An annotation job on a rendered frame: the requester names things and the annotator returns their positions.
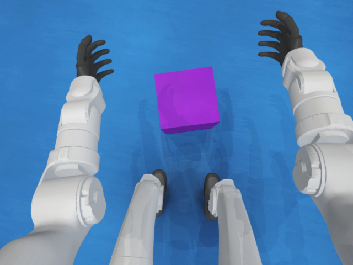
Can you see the robot right hand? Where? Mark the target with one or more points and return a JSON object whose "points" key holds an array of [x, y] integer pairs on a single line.
{"points": [[288, 36]]}

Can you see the robot left hand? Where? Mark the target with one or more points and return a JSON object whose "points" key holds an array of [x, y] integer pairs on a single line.
{"points": [[85, 60]]}

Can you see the robot right forearm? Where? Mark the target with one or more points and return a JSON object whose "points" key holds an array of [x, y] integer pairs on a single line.
{"points": [[314, 100]]}

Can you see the robot right upper arm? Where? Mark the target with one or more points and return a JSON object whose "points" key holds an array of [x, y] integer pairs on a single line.
{"points": [[324, 171]]}

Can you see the robot left upper arm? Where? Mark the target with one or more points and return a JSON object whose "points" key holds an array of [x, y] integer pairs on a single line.
{"points": [[64, 209]]}

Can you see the robot left shin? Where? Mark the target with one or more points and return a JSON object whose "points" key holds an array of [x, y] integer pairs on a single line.
{"points": [[148, 177]]}

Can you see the robot left foot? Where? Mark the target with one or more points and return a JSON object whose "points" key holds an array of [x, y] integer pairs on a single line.
{"points": [[160, 174]]}

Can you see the robot left forearm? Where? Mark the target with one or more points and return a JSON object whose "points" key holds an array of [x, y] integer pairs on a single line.
{"points": [[78, 132]]}

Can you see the carton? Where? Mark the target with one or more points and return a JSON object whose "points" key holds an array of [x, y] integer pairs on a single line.
{"points": [[187, 100]]}

